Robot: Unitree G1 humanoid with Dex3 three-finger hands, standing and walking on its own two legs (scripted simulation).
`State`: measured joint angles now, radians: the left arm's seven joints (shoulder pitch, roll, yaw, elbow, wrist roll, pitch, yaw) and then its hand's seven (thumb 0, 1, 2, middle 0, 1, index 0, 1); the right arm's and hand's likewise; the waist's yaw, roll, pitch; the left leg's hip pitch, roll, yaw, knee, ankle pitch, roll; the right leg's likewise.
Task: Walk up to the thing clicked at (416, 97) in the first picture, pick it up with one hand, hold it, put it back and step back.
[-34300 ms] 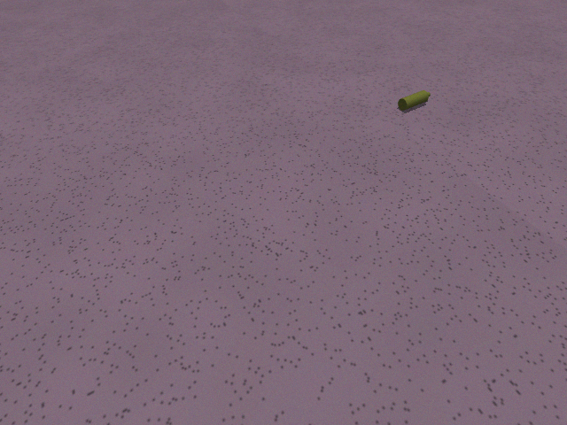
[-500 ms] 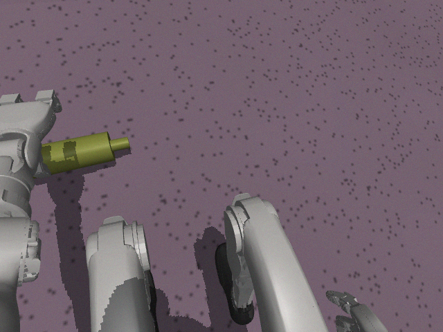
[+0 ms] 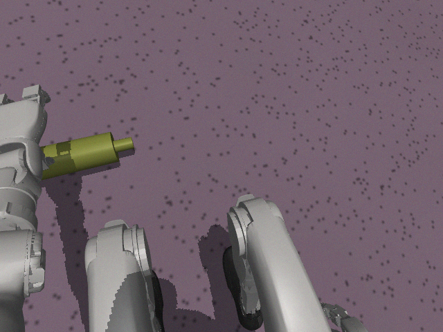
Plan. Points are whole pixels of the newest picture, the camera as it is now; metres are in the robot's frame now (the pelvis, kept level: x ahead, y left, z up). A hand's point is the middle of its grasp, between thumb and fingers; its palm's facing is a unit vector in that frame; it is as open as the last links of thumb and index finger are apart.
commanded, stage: home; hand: left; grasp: from above
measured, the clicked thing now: (83, 153) +0.51 +0.26 -0.32
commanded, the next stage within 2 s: none
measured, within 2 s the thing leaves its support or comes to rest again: neither
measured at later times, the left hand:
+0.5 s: hand out of the picture +0.29 +0.24 +0.07, palm faces -0.13 -0.82 -0.56, open 7.6 cm
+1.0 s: hand out of the picture +0.23 +0.21 +0.28, palm faces +0.19 -0.96 -0.22, open 7.4 cm
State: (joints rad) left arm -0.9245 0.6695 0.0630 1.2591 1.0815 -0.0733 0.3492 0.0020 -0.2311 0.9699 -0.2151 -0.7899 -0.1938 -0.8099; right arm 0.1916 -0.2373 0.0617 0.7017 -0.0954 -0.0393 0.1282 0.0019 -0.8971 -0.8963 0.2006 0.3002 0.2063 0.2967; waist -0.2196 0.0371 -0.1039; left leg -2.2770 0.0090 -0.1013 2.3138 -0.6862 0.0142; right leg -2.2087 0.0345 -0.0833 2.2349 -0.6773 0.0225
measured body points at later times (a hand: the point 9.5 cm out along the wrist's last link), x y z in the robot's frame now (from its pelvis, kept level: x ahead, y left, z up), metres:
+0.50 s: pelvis +0.01 +0.00 +0.18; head +0.14 +0.04 +0.61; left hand +0.29 +0.29 +0.11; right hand +0.22 -0.24 +0.09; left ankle +0.07 +0.12 -0.32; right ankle +0.10 -0.12 -0.32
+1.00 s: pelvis +0.07 +0.00 +0.34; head +0.11 +0.02 +0.79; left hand +0.22 +0.26 +0.30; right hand +0.24 -0.22 +0.26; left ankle +0.07 +0.12 -0.32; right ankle +0.09 -0.12 -0.32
